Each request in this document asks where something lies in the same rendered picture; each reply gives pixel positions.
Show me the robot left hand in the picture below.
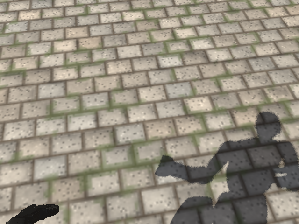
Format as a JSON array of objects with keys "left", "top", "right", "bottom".
[{"left": 6, "top": 204, "right": 59, "bottom": 224}]

